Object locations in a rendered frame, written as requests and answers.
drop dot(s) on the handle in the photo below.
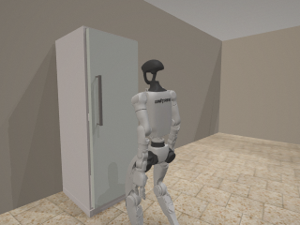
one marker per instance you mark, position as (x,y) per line
(100,113)

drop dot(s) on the right robot forearm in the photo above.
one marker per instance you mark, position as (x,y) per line
(173,135)

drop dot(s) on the fridge door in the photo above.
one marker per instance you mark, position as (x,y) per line
(114,144)

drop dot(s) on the left robot upper arm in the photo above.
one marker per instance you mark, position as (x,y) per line
(139,104)

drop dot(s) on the right robot upper arm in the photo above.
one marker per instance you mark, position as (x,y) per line
(176,120)

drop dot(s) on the robot left thigh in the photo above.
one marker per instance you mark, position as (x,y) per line
(129,176)

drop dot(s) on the left robot hand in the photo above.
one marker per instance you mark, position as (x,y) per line
(139,179)

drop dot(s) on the robot right shin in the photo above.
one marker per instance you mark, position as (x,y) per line
(166,204)

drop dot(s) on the left robot forearm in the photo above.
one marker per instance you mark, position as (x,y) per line
(142,152)

